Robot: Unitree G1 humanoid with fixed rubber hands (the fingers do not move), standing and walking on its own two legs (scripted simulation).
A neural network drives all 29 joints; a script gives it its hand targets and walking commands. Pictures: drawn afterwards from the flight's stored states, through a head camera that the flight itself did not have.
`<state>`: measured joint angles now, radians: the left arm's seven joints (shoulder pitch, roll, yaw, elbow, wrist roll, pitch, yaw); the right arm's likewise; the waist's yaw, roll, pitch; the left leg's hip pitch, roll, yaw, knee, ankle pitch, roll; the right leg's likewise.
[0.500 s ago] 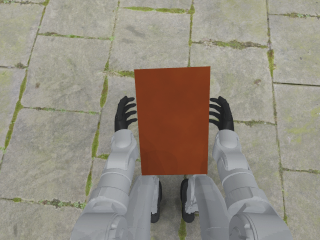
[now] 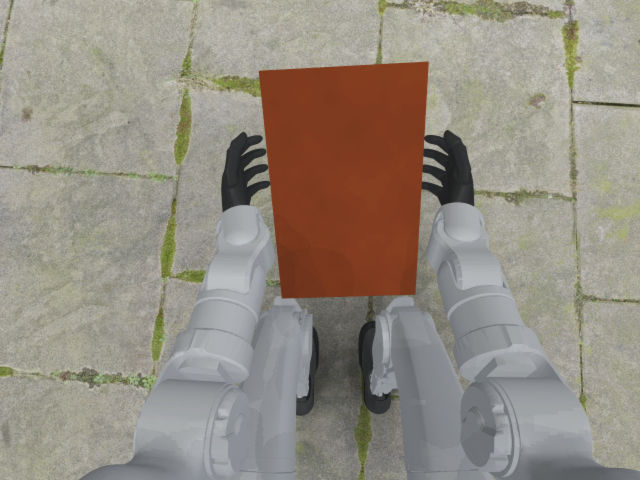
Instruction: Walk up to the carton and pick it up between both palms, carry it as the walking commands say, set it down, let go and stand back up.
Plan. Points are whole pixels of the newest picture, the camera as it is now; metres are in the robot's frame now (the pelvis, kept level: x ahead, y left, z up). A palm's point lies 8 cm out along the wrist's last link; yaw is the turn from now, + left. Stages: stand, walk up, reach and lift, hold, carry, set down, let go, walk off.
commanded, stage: set down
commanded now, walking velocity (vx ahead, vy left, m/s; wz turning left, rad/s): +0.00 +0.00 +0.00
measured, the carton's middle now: (343, 175) +0.49 +0.00 -0.19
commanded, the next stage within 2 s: none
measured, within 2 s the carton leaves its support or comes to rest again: neither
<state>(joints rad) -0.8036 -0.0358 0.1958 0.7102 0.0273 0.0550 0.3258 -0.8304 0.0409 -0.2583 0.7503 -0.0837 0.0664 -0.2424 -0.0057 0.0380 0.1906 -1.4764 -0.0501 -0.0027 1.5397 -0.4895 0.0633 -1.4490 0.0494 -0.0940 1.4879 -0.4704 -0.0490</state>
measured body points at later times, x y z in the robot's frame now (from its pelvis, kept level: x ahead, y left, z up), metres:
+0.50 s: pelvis -0.04 +0.00 -0.09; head +0.29 +0.00 +0.21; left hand +0.47 +0.12 -0.23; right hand +0.46 -0.14 -0.22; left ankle +0.10 +0.08 -0.55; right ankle +0.11 -0.10 -0.55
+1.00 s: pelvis -0.04 -0.01 -0.14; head +0.31 -0.01 +0.13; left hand +0.49 +0.12 -0.29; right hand +0.48 -0.15 -0.29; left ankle +0.10 +0.08 -0.55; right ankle +0.11 -0.10 -0.55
